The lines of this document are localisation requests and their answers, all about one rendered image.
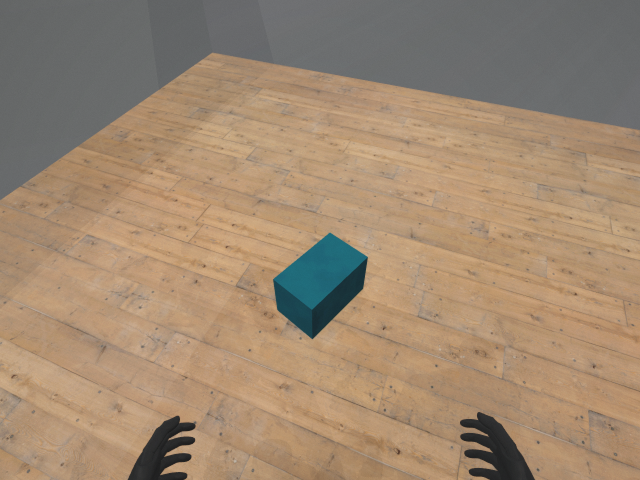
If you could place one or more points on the carton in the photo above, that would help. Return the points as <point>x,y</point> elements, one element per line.
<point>319,284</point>

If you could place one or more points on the right robot hand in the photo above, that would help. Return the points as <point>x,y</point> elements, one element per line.
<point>506,458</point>

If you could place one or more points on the left robot hand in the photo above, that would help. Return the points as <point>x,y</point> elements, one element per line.
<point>151,462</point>

